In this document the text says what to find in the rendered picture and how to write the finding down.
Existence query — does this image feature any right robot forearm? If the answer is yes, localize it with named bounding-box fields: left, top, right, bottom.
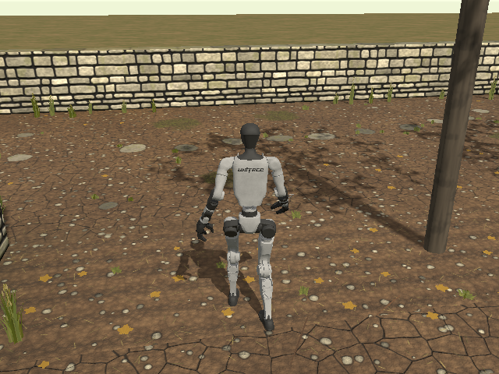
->
left=278, top=187, right=288, bottom=207

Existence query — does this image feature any robot right hand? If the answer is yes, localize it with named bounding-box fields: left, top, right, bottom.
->
left=271, top=201, right=289, bottom=214

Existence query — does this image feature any left robot forearm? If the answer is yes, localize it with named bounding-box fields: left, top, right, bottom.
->
left=200, top=189, right=218, bottom=224

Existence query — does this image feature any robot left hand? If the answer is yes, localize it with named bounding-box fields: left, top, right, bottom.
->
left=196, top=220, right=214, bottom=242

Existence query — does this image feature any left robot thigh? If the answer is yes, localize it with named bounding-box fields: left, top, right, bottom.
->
left=223, top=217, right=240, bottom=264

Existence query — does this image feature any humanoid robot torso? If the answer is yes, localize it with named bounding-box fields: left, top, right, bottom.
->
left=232, top=153, right=268, bottom=234

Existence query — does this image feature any robot right upper arm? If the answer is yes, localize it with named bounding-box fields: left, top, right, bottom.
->
left=266, top=157, right=286, bottom=197

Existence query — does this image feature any robot left upper arm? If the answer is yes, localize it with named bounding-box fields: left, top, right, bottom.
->
left=212, top=157, right=234, bottom=201

